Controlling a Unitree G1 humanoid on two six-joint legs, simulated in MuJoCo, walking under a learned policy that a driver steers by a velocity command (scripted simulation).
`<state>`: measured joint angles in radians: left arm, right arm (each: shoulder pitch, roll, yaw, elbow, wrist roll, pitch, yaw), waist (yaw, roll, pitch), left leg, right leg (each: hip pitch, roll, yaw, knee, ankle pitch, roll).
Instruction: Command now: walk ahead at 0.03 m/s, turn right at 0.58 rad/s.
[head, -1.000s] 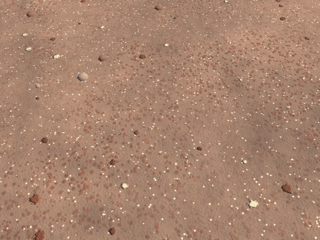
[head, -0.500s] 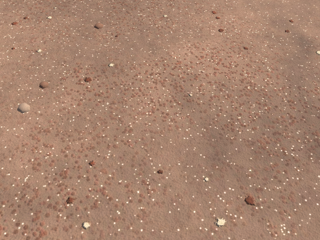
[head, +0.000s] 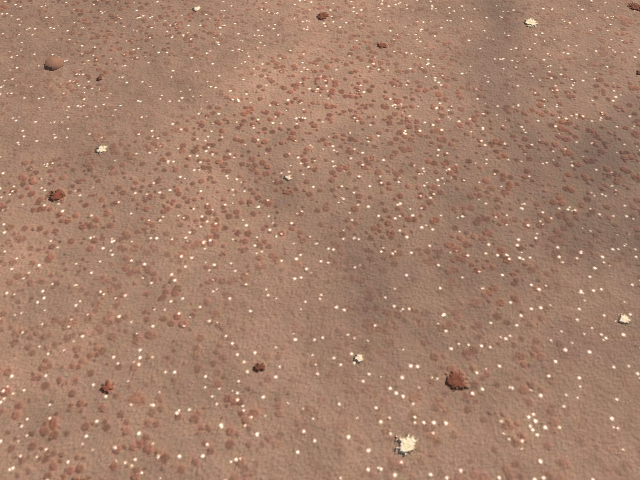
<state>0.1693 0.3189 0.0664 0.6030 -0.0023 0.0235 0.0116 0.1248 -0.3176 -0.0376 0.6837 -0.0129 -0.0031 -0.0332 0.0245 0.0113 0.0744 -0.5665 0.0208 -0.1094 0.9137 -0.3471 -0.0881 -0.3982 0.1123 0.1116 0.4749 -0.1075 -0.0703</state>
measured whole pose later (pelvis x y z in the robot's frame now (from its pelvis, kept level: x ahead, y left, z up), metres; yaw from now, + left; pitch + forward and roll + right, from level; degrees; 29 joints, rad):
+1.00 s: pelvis +0.03 +0.08 +0.01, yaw +15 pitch +2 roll -2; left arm 0.14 0.33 0.08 0.72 0.00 -0.01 0.01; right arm 0.27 -0.29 -0.05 0.60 0.01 0.00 -0.01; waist -0.02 -0.02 0.03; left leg -0.25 -0.05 -0.08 0.42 -0.20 0.07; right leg -0.48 -0.01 0.04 0.98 -0.33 0.05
